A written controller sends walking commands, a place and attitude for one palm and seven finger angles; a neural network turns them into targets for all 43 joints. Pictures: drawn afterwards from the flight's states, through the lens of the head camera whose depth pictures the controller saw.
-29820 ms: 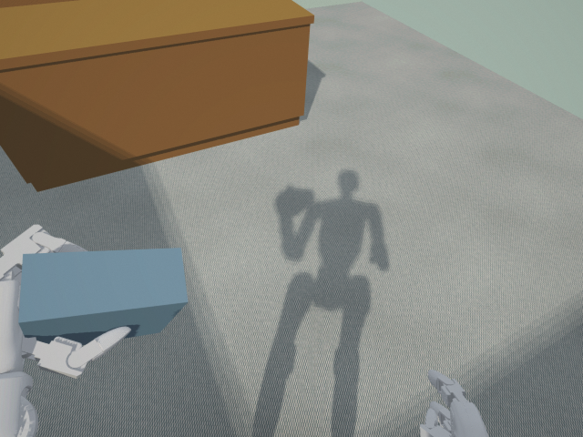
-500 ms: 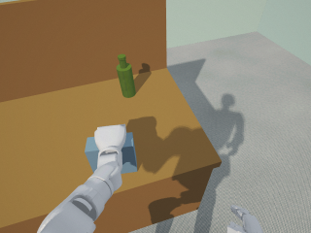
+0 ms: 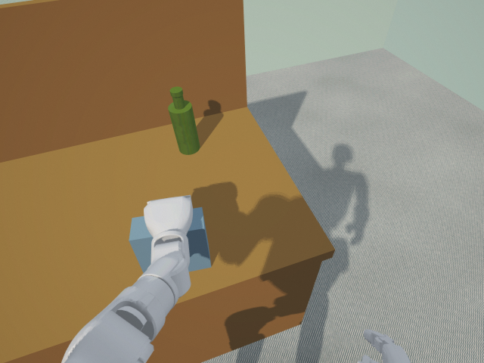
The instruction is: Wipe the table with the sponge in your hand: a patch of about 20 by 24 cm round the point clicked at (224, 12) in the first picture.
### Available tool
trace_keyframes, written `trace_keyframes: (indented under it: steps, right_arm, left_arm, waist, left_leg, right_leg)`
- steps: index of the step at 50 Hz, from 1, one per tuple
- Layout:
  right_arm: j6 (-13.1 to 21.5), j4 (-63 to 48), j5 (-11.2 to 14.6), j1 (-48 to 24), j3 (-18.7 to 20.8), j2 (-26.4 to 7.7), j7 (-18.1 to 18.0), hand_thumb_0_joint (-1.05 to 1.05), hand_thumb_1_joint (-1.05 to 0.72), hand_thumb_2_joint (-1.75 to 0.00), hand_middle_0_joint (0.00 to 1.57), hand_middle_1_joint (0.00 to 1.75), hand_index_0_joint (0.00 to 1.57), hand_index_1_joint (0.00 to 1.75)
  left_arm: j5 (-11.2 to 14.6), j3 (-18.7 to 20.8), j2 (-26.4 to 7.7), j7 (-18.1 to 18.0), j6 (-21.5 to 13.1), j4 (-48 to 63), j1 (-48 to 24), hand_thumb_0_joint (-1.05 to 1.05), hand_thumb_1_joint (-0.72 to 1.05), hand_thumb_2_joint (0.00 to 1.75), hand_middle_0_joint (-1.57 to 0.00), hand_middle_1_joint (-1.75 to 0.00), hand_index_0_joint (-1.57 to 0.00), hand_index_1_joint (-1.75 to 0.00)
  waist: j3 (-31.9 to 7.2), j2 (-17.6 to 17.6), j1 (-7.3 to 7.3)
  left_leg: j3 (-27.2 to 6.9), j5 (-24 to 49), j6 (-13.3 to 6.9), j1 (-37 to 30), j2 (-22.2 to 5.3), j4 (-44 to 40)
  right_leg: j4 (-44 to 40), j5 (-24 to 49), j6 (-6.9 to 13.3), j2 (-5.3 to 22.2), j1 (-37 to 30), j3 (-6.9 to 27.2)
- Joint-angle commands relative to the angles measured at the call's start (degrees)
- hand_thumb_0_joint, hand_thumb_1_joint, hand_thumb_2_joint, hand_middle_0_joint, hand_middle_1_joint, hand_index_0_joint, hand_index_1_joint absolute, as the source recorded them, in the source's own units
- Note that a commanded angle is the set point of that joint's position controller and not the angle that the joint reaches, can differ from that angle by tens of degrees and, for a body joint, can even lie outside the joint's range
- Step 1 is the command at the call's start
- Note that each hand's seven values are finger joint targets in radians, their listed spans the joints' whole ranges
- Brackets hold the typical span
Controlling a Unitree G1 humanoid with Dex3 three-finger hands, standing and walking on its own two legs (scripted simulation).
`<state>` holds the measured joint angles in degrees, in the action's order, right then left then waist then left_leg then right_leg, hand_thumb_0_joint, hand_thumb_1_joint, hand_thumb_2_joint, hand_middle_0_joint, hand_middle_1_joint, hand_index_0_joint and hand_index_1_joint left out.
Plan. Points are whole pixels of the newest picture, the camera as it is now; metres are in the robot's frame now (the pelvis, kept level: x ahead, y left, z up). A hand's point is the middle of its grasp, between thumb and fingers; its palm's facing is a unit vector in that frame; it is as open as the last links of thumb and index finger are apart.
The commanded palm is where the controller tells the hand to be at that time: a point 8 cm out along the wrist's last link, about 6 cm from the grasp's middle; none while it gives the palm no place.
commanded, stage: slide across to the third lane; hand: left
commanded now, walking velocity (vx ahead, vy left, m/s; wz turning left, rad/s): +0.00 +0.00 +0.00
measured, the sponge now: (175, 250) +0.35 +0.18 -0.07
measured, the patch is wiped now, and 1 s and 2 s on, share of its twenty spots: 0.90 0.90 0.90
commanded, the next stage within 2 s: wipe forward along the third lane in 0.34 s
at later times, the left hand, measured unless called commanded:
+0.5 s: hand (173, 233) +0.35 +0.18 -0.01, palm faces -0.09 -0.02 -1.00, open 10.0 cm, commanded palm +0.33 +0.15 +0.03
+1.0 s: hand (177, 226) +0.37 +0.18 -0.02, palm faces -0.12 +0.02 -0.99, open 10.2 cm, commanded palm +0.37 +0.16 +0.01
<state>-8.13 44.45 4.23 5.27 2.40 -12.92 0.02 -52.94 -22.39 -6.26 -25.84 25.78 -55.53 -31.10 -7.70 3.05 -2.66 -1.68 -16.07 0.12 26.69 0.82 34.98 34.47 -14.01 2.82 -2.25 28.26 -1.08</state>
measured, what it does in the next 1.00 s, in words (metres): stands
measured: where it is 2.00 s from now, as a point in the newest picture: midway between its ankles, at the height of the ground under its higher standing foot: outside the picture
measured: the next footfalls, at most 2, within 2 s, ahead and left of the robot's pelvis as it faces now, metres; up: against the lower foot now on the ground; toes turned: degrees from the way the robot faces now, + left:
none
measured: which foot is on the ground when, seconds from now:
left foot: down 0.00-1.00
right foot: down 0.00-1.00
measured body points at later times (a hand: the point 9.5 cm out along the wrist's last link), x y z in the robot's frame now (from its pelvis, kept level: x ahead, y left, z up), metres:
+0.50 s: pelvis +0.01 +0.00 +0.00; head +0.01 -0.02 +0.45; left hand +0.35 +0.17 +0.04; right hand +0.20 -0.22 -0.11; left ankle +0.01 +0.12 -0.73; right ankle +0.03 -0.09 -0.73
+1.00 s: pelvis -0.03 +0.00 -0.01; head +0.01 -0.01 +0.44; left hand +0.38 +0.17 +0.04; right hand +0.11 -0.24 -0.15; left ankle +0.01 +0.12 -0.73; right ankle +0.03 -0.09 -0.73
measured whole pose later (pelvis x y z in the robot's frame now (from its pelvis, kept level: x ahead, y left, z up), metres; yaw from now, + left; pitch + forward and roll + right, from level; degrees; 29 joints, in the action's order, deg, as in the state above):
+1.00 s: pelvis -0.03 +0.00 -0.01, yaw +0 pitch +12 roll +0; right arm -6.2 46.2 3.0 6.5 1.2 -12.2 -1.8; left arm -55.4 -15.2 -6.6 -26.6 24.0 -68.1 -42.5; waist -9.0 2.2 0.6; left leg -1.3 -15.9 -0.1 36.4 0.9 40.4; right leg 39.2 -13.3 2.5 -2.2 37.8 -1.0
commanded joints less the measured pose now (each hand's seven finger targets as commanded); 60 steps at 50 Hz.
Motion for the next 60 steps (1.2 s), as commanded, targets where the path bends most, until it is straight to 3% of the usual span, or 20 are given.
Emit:
trace_keyframes:
  steps: [1, 3, 10, 13, 16, 17, 19, 21, 22, 24, 28, 29, 30, 34, 37, 39, 41, 48, 54, 60]
  right_arm:
    - [2.1, -8.1, -0.3, -8.2, 1.5, -5.5, 0.2, 0.00, -0.90, -0.90, 0.20, 0.30, 0.20, 0.30]
    - [2.0, -8.6, -0.2, -8.7, 1.4, -5.3, 0.5, 0.00, -0.90, -0.90, 0.20, 0.30, 0.20, 0.30]
    - [1.6, -8.3, 0.0, -9.4, 1.0, -5.4, 0.1, 0.00, -0.90, -0.90, 0.20, 0.30, 0.20, 0.30]
    - [1.5, -8.4, -0.2, -9.3, 0.9, -5.3, 0.1, 0.00, -0.90, -0.90, 0.20, 0.30, 0.20, 0.30]
    - [1.2, -8.4, -0.3, -9.1, 1.0, -5.4, -0.1, 0.00, -0.90, -0.90, 0.20, 0.30, 0.20, 0.30]
    - [1.2, -8.7, -0.4, -9.2, 1.0, -5.2, 0.0, 0.00, -0.90, -0.90, 0.20, 0.30, 0.20, 0.30]
    - [1.2, -9.3, -0.4, -9.5, 1.1, -5.3, 0.1, 0.00, -0.90, -0.90, 0.20, 0.30, 0.20, 0.30]
    - [0.9, -9.1, -0.5, -9.2, 1.1, -5.5, 0.0, 0.00, -0.90, -0.90, 0.20, 0.30, 0.20, 0.30]
    - [0.9, -9.3, -0.4, -9.4, 1.0, -5.2, 0.2, 0.00, -0.90, -0.90, 0.20, 0.30, 0.20, 0.30]
    - [0.7, -9.1, -0.3, -9.6, 1.1, -5.3, 0.1, 0.00, -0.90, -0.90, 0.20, 0.30, 0.20, 0.30]
    - [0.6, -7.8, -0.4, -8.9, 0.7, -5.6, -0.4, 0.00, -0.90, -0.90, 0.20, 0.30, 0.20, 0.30]
    - [0.8, -7.8, -0.4, -9.0, 0.7, -5.5, -0.6, 0.00, -0.90, -0.90, 0.20, 0.30, 0.20, 0.30]
    - [0.9, -7.6, -0.4, -8.7, 0.6, -5.4, -0.7, 0.00, -0.90, -0.90, 0.20, 0.30, 0.20, 0.30]
    - [1.3, -6.7, -0.7, -7.3, 0.7, -5.5, -1.4, 0.00, -0.90, -0.90, 0.20, 0.30, 0.20, 0.30]
    - [1.8, -6.1, -1.1, -5.8, 0.9, -5.5, -1.6, 0.00, -0.90, -0.90, 0.20, 0.30, 0.20, 0.30]
    - [2.1, -6.1, -1.3, -5.4, 0.9, -5.8, -1.8, 0.00, -0.90, -0.90, 0.20, 0.30, 0.20, 0.30]
    - [2.4, -5.7, -1.4, -4.9, 0.9, -5.8, -2.0, 0.00, -0.90, -0.90, 0.20, 0.30, 0.20, 0.30]
    - [4.1, -4.3, -1.5, -2.7, 0.9, -6.8, -2.6, 0.00, -0.90, -0.90, 0.20, 0.30, 0.20, 0.30]
    - [5.7, -4.3, -1.6, -0.3, 0.6, -7.9, -3.3, 0.00, -0.90, -0.90, 0.20, 0.30, 0.20, 0.30]
    - [7.3, -4.9, -1.2, 2.3, 0.4, -8.4, -3.6, 0.00, -0.90, -0.90, 0.20, 0.30, 0.20, 0.30]
  left_arm:
    - [0.7, -1.0, 5.9, 0.1, -3.4, 7.7, -12.9, 0.00, 0.10, 1.30, -1.20, -1.60, -1.20, -1.60]
    - [1.1, -2.9, 7.9, 0.2, -3.3, 8.7, -13.1, 0.00, 0.10, 1.30, -1.20, -1.60, -1.20, -1.60]
    - [0.6, -1.8, 5.8, 0.3, -2.3, 8.3, -15.7, 0.00, 0.10, 1.30, -1.20, -1.60, -1.20, -1.60]
    - [0.4, -1.2, 5.2, 0.2, -2.2, 8.3, -15.1, 0.00, 0.10, 1.30, -1.20, -1.60, -1.20, -1.60]
    - [0.1, 0.1, 4.1, 0.2, -2.4, 8.1, -14.3, 0.00, 0.10, 1.30, -1.20, -1.60, -1.20, -1.60]
    - [0.1, -0.9, 5.2, 0.3, -2.5, 8.7, -13.6, 0.00, 0.10, 1.30, -1.20, -1.60, -1.20, -1.60]
    - [0.3, 0.9, 3.8, 0.4, -2.7, 10.0, -11.9, 0.00, 0.10, 1.30, -1.20, -1.60, -1.20, -1.60]
    - [-0.2, 0.7, 3.2, 0.3, -2.4, 10.2, -11.9, 0.00, 0.10, 1.30, -1.20, -1.60, -1.20, -1.60]
    - [-0.2, -0.9, 5.0, 0.4, -2.2, 10.2, -11.1, 0.00, 0.10, 1.30, -1.20, -1.60, -1.20, -1.60]
    - [-0.7, 0.6, 3.5, 0.4, -2.0, 10.5, -12.4, 0.00, 0.10, 1.30, -1.20, -1.60, -1.20, -1.60]
    - [-1.8, 1.2, 2.1, 0.1, -1.1, 6.6, -16.4, 0.00, 0.10, 1.30, -1.20, -1.60, -1.20, -1.60]
    - [-1.8, 2.5, 1.2, 0.0, -1.2, 6.7, -17.6, 0.00, 0.10, 1.30, -1.20, -1.60, -1.20, -1.60]
    - [-2.0, 1.3, 2.2, 0.0, -1.2, 5.6, -18.3, 0.00, 0.10, 1.30, -1.20, -1.60, -1.20, -1.60]
    - [-2.5, 4.5, 0.0, -0.6, -2.1, 2.3, -21.6, 0.00, 0.10, 1.30, -1.20, -1.60, -1.20, -1.60]
    - [-3.1, 3.3, 1.6, -1.4, -2.9, 0.1, -23.9, 0.00, 0.10, 1.30, -1.20, -1.60, -1.20, -1.60]
    - [-3.1, 5.7, -0.4, -1.9, -3.3, -0.7, -24.5, 0.00, 0.10, 1.30, -1.20, -1.60, -1.20, -1.60]
    - [-3.2, 5.3, -0.3, -2.6, -3.5, -2.4, -25.9, 0.00, 0.10, 1.30, -1.20, -1.60, -1.20, -1.60]
    - [-3.5, 8.2, -4.8, -4.3, -3.0, -7.3, -32.3, 0.00, 0.10, 1.30, -1.20, -1.60, -1.20, -1.60]
    - [-3.4, 12.2, -12.5, -4.6, -2.8, -10.3, -37.1, 0.00, 0.10, 1.30, -1.20, -1.60, -1.20, -1.60]
    - [-3.5, 11.6, -15.0, -3.6, -2.0, -11.7, -40.4, 0.00, 0.10, 1.30, -1.20, -1.60, -1.20, -1.60]
  waist:
    - [-12.5, -10.2, 2.48]
    - [-11.6, -10.4, 2.70]
    - [-10.0, -9.6, 3.03]
    - [-11.1, -8.8, 2.64]
    - [-11.0, -10.2, 2.68]
    - [-11.6, -9.5, 2.54]
    - [-13.4, -10.9, 1.74]
    - [-12.3, -10.5, 2.15]
    - [-11.6, -10.1, 2.21]
    - [-11.7, -9.9, 2.35]
    - [-8.2, -9.9, 3.60]
    - [-8.7, -9.3, 3.35]
    - [-8.5, -8.2, 3.80]
    - [-10.0, -9.4, 4.23]
    - [-10.8, -9.5, 5.41]
    - [-12.5, -10.8, 5.27]
    - [-11.3, -11.0, 6.21]
    - [-10.3, -10.6, 8.08]
    - [-13.4, -11.2, 8.92]
    - [-14.9, -7.8, 9.95]
  left_leg:
    - [1.2, 5.0, -1.9, -5.6, 0.3, -3.4]
    - [1.2, 4.6, -2.0, -5.7, 0.3, -3.5]
    - [0.9, 2.9, -2.0, -5.9, 0.3, -4.4]
    - [1.0, 3.9, -1.9, -6.1, 0.3, -4.1]
    - [1.0, 4.7, -1.8, -5.8, 0.3, -3.8]
    - [1.2, 5.1, -1.9, -6.1, 0.3, -3.8]
    - [1.1, 6.3, -1.9, -5.9, 0.3, -3.8]
    - [1.1, 6.4, -1.8, -6.0, 0.3, -3.8]
    - [1.4, 6.7, -1.9, -6.0, 0.4, -3.6]
    - [1.1, 7.2, -1.8, -6.1, 0.2, -3.8]
    - [1.2, 3.3, -1.6, -4.4, 0.3, -4.2]
    - [0.9, 3.2, -1.6, -4.2, 0.2, -4.4]
    - [1.1, 2.5, -1.6, -4.3, 0.3, -4.1]
    - [1.0, 1.5, -1.5, -2.3, 0.2, -3.5]
    - [1.3, 0.7, -1.6, -1.6, 0.1, -2.2]
    - [1.1, 0.5, -1.5, 0.0, 0.1, -1.8]
    - [1.4, -1.5, -1.6, 1.4, 0.1, -1.1]
    - [1.7, -7.9, -1.7, 6.9, 0.3, 0.6]
    - [2.0, -10.8, -1.9, 11.9, 0.6, 2.6]
    - [2.4, -12.7, -2.1, 14.1, 0.7, 3.7]
  right_leg:
    - [-6.2, 8.2, 0.5, 0.8, -7.5, 1.5]
    - [-6.3, 7.8, 0.5, 1.0, -7.2, 1.3]
    - [-6.9, 4.7, 0.5, 0.8, -6.2, 1.1]
    - [-6.5, 6.1, 0.6, 0.9, -6.8, 1.0]
    - [-6.4, 7.7, 0.5, 0.9, -7.4, 1.3]
    - [-6.4, 8.2, 0.5, 1.0, -7.7, 1.3]
    - [-6.1, 10.3, 0.6, 1.0, -9.7, 1.5]
    - [-6.2, 10.6, 0.7, 1.0, -9.2, 1.7]
    - [-6.4, 11.5, 0.6, 1.1, -9.3, 1.8]
    - [-6.1, 11.9, 0.8, 1.0, -8.9, 1.8]
    - [-6.8, 6.8, 0.5, 1.0, -5.4, 1.6]
    - [-6.6, 6.2, 0.7, 0.8, -5.3, 1.5]
    - [-6.6, 5.1, 0.6, 0.9, -4.4, 1.3]
    - [-5.8, 4.1, 0.5, 0.9, -3.4, 1.4]
    - [-5.2, 3.7, 0.2, 0.9, -1.5, 1.3]
    - [-4.7, 3.7, 0.2, 0.8, -1.9, 1.5]
    - [-5.0, 1.9, -0.2, 1.0, -0.2, 1.9]
    - [-4.5, -7.3, -0.9, 1.1, 5.2, 2.5]
    - [-3.6, -13.2, -1.4, 1.2, 5.8, 3.7]
    - [-2.8, -15.6, -1.7, 0.9, 7.3, 4.2]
